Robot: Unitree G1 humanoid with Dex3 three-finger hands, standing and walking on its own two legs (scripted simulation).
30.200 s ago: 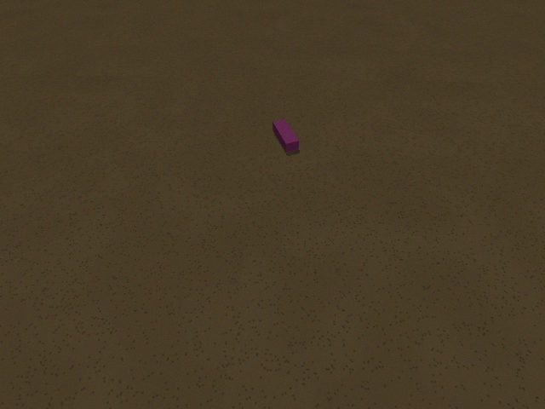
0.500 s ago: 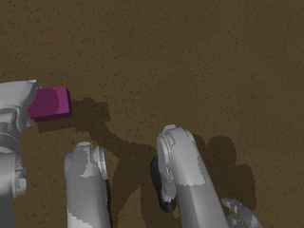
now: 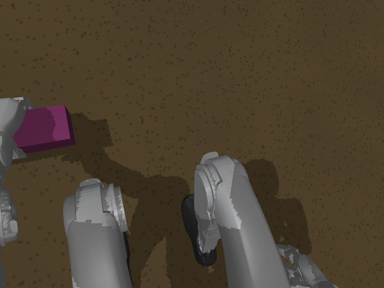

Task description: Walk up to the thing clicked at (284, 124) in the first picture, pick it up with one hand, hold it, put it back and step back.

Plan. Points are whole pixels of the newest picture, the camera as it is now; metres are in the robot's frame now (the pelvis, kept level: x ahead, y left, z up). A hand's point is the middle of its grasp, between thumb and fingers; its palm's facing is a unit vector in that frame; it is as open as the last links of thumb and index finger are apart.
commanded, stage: lower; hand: left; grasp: from above
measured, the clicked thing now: (13, 134) +0.44 +0.30 -0.23
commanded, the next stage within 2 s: rest in 0.06 s
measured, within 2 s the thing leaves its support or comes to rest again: neither
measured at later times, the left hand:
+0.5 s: hand (21, 133) +0.45 +0.29 -0.25, palm faces -0.48 -0.09 -0.87, open 10.7 cm
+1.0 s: hand (27, 132) +0.45 +0.29 -0.27, palm faces -0.46 -0.09 -0.88, open 10.7 cm
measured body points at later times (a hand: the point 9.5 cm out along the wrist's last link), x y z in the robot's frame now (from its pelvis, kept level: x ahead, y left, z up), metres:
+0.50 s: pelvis +0.00 +0.00 -0.03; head +0.27 +0.08 +0.32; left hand +0.47 +0.30 -0.20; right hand +0.03 -0.28 -0.11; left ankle +0.07 +0.12 -0.30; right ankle +0.10 -0.12 -0.30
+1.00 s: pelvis +0.00 +0.01 -0.03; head +0.27 +0.10 +0.31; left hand +0.47 +0.29 -0.22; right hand +0.02 -0.27 -0.09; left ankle +0.07 +0.12 -0.30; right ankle +0.10 -0.12 -0.30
